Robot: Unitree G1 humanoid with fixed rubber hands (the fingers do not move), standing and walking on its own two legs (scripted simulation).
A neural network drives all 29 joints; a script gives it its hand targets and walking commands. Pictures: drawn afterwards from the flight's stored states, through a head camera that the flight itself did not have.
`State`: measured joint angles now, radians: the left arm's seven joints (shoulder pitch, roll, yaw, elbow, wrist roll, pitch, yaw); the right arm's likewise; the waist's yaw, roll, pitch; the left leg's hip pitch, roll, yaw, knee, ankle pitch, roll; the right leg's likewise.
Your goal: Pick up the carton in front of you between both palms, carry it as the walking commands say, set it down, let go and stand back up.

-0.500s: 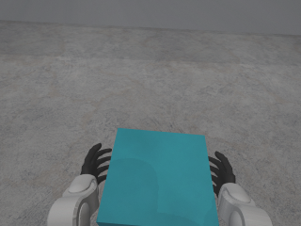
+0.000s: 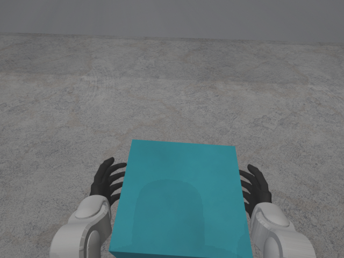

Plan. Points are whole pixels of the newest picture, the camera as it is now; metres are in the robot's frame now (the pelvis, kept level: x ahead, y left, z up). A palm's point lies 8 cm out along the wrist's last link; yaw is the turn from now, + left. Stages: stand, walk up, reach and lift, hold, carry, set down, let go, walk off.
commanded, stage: carry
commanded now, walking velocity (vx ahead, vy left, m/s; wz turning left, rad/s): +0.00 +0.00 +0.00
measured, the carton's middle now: (178, 212) +0.24 +0.01 +0.01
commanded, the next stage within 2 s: hold in 1.70 s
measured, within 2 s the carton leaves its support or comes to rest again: neither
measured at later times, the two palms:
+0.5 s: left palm (106, 181) +0.29 +0.17 +0.05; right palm (239, 188) +0.28 -0.13 +0.05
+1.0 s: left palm (107, 183) +0.29 +0.17 +0.04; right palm (237, 193) +0.28 -0.13 +0.03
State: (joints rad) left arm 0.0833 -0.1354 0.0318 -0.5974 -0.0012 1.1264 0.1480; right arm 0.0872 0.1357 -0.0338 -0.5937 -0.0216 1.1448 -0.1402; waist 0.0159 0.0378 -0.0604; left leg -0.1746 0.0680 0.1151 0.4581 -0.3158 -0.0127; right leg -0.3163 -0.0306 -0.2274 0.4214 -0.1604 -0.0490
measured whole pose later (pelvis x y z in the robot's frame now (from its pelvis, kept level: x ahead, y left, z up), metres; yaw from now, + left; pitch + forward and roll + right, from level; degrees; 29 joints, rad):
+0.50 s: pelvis +0.04 +0.02 -0.01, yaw +0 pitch +3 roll -1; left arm -0.01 -0.13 0.05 -0.26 0.13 0.97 0.08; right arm 0.00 0.13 -0.06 -0.23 -0.14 0.97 -0.06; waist 0.00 0.00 -0.09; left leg -0.12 0.05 0.14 0.49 -0.41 0.01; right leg -0.31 -0.07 -0.20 0.53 -0.27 0.00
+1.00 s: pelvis +0.00 +0.02 +0.00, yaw +0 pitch +1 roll +0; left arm -0.17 -0.13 0.12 0.07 0.21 0.72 0.04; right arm -0.14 0.13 -0.14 0.09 -0.20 0.71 -0.04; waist 0.00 0.00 -0.06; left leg -0.15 0.03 0.16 0.49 -0.36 0.02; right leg -0.32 -0.08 -0.18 0.50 -0.20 -0.01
